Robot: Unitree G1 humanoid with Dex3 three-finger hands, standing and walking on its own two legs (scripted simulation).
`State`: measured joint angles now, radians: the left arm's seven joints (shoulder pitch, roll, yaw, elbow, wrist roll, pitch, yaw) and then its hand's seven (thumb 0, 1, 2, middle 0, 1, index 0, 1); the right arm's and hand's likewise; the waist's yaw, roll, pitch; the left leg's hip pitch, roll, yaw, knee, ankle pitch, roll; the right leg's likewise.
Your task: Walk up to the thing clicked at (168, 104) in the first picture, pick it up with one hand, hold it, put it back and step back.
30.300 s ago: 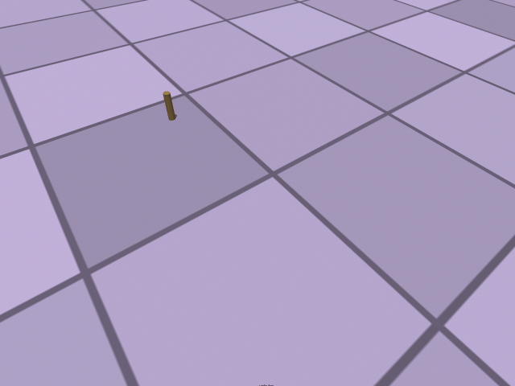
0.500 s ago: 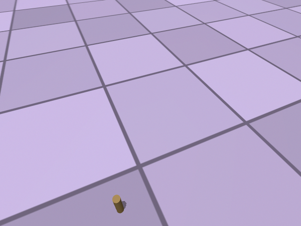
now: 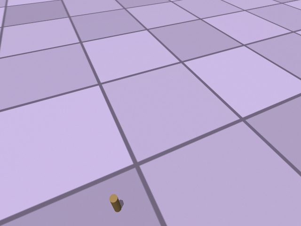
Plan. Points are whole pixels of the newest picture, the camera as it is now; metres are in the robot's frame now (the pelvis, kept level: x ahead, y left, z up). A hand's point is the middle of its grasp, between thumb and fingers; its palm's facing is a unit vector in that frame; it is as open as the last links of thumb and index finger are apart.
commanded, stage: stand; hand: left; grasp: from the side
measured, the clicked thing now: (115, 203) +0.39 +0.21 -0.69
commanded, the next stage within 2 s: step back in 0.84 s
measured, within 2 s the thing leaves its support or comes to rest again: neither
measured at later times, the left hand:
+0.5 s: hand out of the picture +0.08 +0.25 -0.16, palm faces -0.02 -0.94 -0.34, open 7.4 cm
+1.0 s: hand out of the picture +0.08 +0.26 -0.16, palm faces -0.03 -0.93 -0.37, open 7.4 cm
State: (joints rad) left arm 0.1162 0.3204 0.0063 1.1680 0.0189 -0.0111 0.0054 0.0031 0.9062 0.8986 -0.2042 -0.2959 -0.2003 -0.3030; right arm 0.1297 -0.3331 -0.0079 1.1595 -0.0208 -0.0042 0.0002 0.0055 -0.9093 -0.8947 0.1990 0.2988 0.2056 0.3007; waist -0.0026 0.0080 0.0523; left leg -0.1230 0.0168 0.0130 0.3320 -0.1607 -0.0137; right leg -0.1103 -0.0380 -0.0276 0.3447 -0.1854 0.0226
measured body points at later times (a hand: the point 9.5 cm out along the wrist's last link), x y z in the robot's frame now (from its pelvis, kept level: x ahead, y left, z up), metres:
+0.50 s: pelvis +0.01 +0.00 +0.00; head +0.02 +0.00 +0.45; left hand +0.09 +0.29 -0.13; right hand +0.08 -0.30 -0.14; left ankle +0.01 +0.13 -0.75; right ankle +0.00 -0.13 -0.75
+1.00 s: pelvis -0.01 +0.00 -0.01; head +0.04 +0.00 +0.44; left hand +0.09 +0.31 -0.14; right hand +0.07 -0.31 -0.14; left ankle +0.02 +0.13 -0.75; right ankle +0.00 -0.13 -0.75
